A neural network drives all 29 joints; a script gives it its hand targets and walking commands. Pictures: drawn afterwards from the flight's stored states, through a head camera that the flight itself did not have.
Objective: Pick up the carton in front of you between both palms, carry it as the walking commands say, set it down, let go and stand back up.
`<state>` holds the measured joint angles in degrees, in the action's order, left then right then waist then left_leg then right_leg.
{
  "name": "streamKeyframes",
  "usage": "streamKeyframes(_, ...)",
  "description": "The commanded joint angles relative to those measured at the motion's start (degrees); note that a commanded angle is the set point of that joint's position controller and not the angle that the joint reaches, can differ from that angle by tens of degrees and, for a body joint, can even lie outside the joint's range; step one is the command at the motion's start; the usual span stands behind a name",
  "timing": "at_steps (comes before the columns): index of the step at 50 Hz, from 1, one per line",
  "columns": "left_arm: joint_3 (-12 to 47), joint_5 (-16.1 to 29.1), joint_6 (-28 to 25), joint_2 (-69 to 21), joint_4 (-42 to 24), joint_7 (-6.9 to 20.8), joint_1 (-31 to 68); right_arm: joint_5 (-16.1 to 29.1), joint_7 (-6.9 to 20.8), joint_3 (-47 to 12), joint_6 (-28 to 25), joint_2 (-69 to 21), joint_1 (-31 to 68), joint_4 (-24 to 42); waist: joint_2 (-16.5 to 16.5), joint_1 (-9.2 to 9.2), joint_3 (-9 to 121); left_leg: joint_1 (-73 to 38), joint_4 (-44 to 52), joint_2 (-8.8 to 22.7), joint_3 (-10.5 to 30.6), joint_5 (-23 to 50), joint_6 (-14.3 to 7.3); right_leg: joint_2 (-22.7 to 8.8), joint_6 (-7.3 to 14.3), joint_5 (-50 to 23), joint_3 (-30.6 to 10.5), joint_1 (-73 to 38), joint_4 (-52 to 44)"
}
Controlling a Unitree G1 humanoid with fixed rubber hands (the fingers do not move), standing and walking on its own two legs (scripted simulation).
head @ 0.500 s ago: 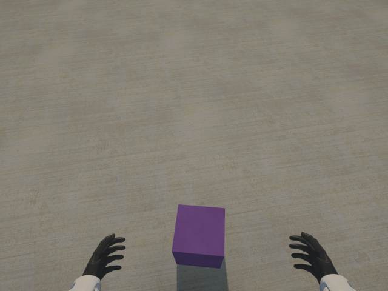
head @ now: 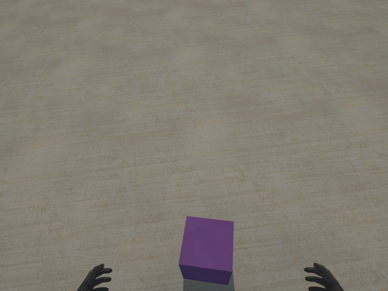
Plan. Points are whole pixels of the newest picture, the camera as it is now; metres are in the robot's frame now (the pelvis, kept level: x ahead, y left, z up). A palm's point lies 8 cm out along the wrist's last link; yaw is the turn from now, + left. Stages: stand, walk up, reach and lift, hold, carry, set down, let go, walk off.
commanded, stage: stand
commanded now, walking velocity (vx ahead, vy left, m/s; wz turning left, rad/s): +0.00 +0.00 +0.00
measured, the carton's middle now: (207, 251) +0.38 +0.00 -0.64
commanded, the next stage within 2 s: none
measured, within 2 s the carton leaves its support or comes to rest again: neither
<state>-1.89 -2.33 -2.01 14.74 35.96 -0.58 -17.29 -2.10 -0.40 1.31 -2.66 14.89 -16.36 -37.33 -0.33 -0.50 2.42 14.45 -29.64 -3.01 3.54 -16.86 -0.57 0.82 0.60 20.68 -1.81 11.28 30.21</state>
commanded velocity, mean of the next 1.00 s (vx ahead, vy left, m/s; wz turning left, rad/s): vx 0.00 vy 0.00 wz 0.00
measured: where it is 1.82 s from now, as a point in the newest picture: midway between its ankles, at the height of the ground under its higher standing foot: outside the picture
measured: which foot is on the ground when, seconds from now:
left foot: down 0.00-1.00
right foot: down 0.00-1.00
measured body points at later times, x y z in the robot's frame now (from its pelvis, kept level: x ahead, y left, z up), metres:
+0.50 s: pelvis +0.03 -0.01 -0.01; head +0.03 -0.02 +0.44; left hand +0.09 +0.25 -0.12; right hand +0.12 -0.27 -0.14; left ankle -0.02 +0.12 -0.73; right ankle -0.05 -0.11 -0.73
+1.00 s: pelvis +0.01 -0.02 +0.00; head +0.01 -0.03 +0.45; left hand -0.01 +0.23 -0.14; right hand +0.04 -0.26 -0.16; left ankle -0.02 +0.12 -0.73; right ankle -0.05 -0.11 -0.73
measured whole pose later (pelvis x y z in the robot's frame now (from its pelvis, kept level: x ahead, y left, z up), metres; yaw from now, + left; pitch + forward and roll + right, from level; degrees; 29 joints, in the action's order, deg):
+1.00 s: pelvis +0.01 -0.02 +0.00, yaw +3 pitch +0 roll +0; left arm 1.4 -0.7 0.3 12.6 53.0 -2.5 -23.3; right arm -0.7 -2.5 -2.1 0.6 12.7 -19.1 -58.0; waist -0.3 -0.7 0.8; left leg 12.2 -31.1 -2.6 7.4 -18.6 0.8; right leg 1.6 2.6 22.3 2.1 7.0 29.5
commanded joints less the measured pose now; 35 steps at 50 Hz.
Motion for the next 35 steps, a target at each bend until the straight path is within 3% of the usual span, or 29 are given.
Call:
streamKeyframes(1,-1.21,0.65,-2.40,5.83,-3.01,-0.40,1.30,0.17,-0.22,1.01,-2.90,6.04,1.33,1.61,0.93,0.21,4.06,-1.58,1.68,7.28,6.85,17.70,-0.28,-5.97,-0.94,-13.04,-4.72,1.57,-3.27)
streamKeyframes(9,-0.48,1.42,-1.03,6.38,-0.51,-1.18,-3.82,0.67,-0.92,0.03,-1.57,6.25,-2.32,-2.88,1.74,-0.03,3.08,0.76,-1.49,5.92,5.89,20.79,-0.66,-6.18,-0.23,-25.55,-2.95,0.57,-0.16)
streamKeyframes(15,0.02,1.77,-0.17,6.51,0.75,-1.65,-5.42,1.05,-1.44,-0.30,-0.45,5.94,-3.32,-5.01,1.24,-0.10,2.28,0.86,-2.96,5.37,5.48,21.28,-0.89,-6.11,0.57,-30.64,-2.02,-0.16,0.61)
streamKeyframes(35,1.20,1.66,1.92,5.66,8.49,-2.07,-8.11,1.26,-2.28,-1.37,2.25,5.42,-4.95,-12.61,0.67,-0.22,-2.77,0.37,-1.22,4.85,6.15,17.70,-0.93,-5.77,2.14,-23.05,-1.23,-1.52,-2.59)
